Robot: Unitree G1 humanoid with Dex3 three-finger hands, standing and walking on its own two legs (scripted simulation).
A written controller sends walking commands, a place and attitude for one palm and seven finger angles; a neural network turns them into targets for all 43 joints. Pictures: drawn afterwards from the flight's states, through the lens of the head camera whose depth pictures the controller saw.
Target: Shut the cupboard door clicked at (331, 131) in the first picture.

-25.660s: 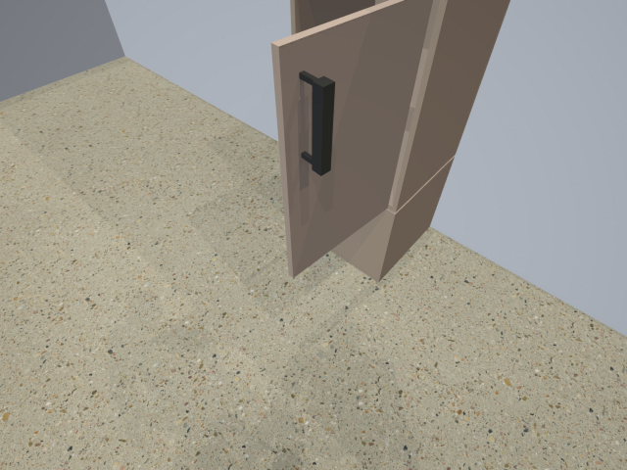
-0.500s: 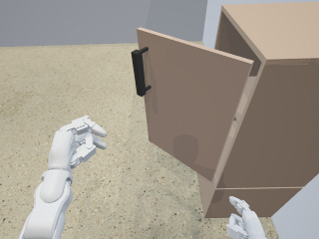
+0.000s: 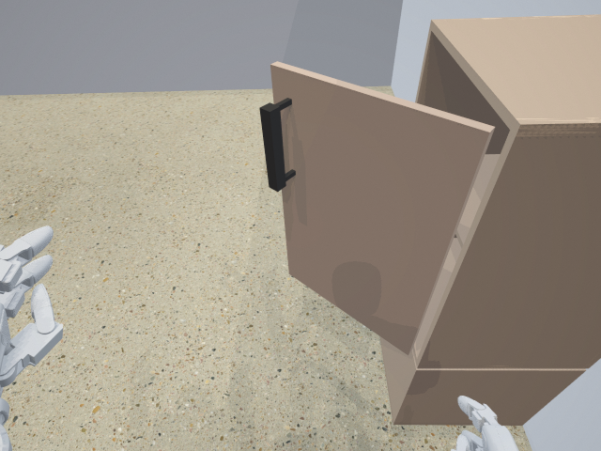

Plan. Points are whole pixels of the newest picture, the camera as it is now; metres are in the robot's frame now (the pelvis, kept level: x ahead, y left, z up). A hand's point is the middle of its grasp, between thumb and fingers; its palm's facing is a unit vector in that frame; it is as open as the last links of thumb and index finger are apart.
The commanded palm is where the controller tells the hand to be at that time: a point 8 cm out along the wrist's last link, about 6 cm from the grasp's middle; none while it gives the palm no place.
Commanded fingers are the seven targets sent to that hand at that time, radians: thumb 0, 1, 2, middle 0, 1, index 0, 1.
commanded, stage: draw the hand back to the body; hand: left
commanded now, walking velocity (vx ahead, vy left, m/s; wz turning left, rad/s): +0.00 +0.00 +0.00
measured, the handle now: (281, 145) +0.62 +0.11 +0.11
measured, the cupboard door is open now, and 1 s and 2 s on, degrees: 50 50 50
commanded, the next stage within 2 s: step back with the hand held close in 0.28 s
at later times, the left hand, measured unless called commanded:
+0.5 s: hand (79, 309) +0.20 +0.25 +0.17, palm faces +0.42 -0.78 -0.47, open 7.4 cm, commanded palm +0.15 +0.28 +0.17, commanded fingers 0.00 0.90 0.90 -0.20 -0.30 -0.20 -0.30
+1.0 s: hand (16, 360) +0.15 +0.29 +0.16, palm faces +0.37 -0.78 -0.51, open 7.4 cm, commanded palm +0.09 +0.32 +0.17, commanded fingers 0.00 0.90 0.90 -0.20 -0.30 -0.20 -0.30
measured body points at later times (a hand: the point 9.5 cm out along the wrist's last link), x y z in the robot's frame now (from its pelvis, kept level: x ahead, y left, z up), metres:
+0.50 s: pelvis +0.00 -0.01 +0.00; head -0.01 -0.04 +0.45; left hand +0.17 +0.29 +0.19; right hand +0.18 -0.24 -0.10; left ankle +0.00 +0.06 -0.74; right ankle -0.04 -0.12 -0.74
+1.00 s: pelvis -0.06 +0.03 -0.01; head -0.06 +0.04 +0.44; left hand +0.12 +0.33 +0.18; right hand +0.10 -0.23 -0.08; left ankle +0.00 +0.06 -0.74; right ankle -0.04 -0.12 -0.74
